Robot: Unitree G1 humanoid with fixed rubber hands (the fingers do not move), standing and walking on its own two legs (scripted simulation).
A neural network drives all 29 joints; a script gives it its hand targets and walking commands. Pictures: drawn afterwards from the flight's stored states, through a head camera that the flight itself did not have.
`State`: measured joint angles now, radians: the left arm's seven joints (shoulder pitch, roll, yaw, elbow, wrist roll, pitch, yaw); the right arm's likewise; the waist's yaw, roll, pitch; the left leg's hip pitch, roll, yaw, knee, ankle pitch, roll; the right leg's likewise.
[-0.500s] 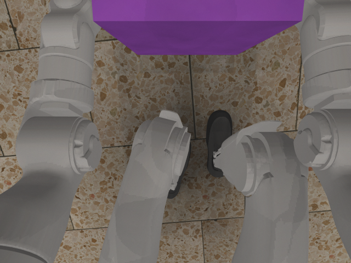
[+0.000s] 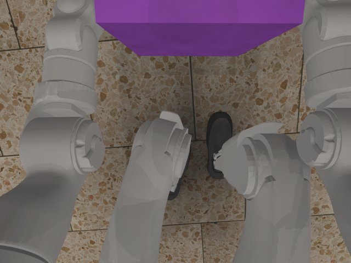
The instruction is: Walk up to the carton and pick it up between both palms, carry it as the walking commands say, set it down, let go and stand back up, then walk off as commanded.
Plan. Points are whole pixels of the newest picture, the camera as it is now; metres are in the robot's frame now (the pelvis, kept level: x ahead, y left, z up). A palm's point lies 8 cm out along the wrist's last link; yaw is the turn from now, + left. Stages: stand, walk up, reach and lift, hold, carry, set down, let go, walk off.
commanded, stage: set down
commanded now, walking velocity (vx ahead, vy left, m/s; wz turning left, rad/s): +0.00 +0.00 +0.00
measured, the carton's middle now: out of the picture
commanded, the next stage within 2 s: none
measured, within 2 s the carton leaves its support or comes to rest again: rests again in 0.50 s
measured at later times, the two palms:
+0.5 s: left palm out of the picture +0.52 +0.20 -0.17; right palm out of the picture +0.57 -0.14 -0.17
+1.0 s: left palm out of the picture +0.53 +0.24 -0.18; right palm out of the picture +0.57 -0.16 -0.19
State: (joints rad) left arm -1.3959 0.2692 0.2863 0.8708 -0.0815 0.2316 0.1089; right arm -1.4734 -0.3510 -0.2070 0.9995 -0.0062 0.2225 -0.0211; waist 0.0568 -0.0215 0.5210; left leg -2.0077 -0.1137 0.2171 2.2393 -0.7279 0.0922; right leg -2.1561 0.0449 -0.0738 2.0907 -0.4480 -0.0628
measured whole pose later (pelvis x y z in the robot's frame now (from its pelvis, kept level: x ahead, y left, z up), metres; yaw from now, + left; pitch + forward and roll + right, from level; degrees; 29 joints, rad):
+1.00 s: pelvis +0.01 -0.01 -0.01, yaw +3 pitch +31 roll +0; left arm -1.41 0.37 0.22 0.95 -0.08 0.16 0.10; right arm -1.49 -0.42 -0.22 1.09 -0.01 0.13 -0.08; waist 0.05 0.00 0.52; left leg -2.06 -0.11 0.24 2.27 -0.73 0.09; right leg -2.20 0.02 -0.07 2.14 -0.47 -0.06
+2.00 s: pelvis +0.00 +0.00 +0.15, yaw +1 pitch +28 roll -3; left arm -1.34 0.46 0.18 0.52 -0.17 0.53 0.12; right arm -1.40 -0.57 -0.22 0.67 0.14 0.48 0.04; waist 0.05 0.00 0.52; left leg -1.63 -0.08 0.14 1.73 -0.60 0.09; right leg -1.71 0.06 -0.08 1.59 -0.38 -0.06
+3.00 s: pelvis +0.02 -0.05 +0.32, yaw +3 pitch +11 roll +1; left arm -0.16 0.25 0.04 0.37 -0.17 0.26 -0.07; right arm -0.20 -0.35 -0.11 0.41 0.13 0.28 0.01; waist 0.05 0.00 0.08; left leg -0.79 -0.09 0.05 0.98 -0.39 0.09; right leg -0.88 0.08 -0.06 0.90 -0.22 -0.08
